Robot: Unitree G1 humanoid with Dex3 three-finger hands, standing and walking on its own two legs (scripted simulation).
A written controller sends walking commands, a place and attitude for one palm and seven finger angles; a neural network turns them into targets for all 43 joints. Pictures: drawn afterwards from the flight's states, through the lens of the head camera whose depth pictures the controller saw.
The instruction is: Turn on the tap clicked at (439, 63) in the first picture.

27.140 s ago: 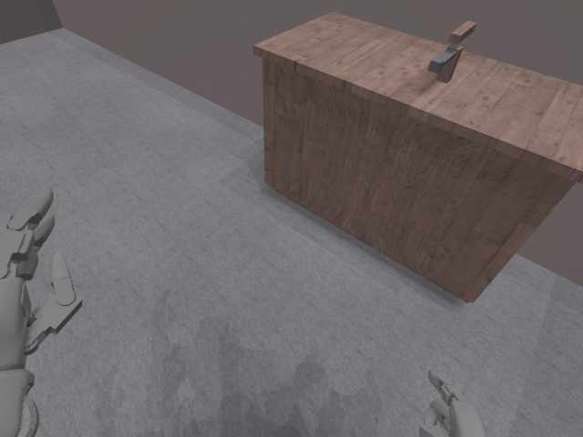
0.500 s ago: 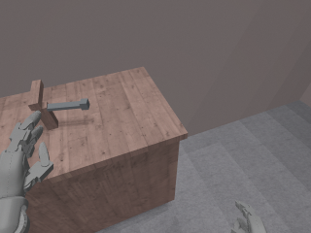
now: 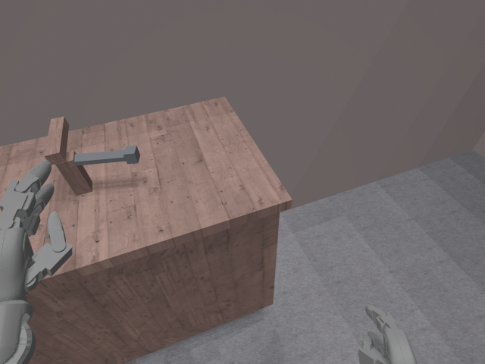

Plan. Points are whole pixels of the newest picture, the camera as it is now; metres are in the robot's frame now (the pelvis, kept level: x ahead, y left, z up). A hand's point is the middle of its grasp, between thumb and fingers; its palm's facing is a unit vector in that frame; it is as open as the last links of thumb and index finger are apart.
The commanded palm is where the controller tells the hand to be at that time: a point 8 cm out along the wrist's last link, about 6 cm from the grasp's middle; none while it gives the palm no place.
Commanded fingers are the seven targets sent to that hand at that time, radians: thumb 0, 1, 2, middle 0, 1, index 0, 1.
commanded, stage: step back with the hand held close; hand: left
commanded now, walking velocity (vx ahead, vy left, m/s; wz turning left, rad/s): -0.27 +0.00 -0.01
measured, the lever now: (132, 154) +0.50 +0.30 +0.07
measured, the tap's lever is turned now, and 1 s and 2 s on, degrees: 75 75 75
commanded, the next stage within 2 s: stop stepping back and stand still in 1.10 s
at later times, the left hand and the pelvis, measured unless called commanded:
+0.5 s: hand (14, 302) +0.14 +0.28 +0.15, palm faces +0.38 -0.82 -0.44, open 7.4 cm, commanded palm +0.09 +0.32 +0.17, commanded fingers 0.00 0.90 0.90 -0.20 -0.30 -0.20 -0.30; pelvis -0.07 +0.04 -0.01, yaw +0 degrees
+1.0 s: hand out of the picture +0.06 +0.32 +0.16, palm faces +0.46 -0.78 -0.41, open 7.4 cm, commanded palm +0.00 +0.34 +0.17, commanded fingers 0.00 0.90 0.90 -0.20 -0.30 -0.20 -0.30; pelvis -0.14 +0.05 -0.01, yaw +4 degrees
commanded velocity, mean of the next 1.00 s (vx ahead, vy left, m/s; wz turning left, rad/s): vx -0.32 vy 0.00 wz -0.03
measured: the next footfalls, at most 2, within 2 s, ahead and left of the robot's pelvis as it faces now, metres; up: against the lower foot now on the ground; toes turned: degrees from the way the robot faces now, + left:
right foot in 1.12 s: -0.26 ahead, -0.07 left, +0.00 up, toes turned +4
left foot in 1.44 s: -0.06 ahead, +0.14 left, +0.00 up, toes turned -2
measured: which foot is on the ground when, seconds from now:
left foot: down 0.00-1.00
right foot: down 0.00-0.86, up 0.88-1.00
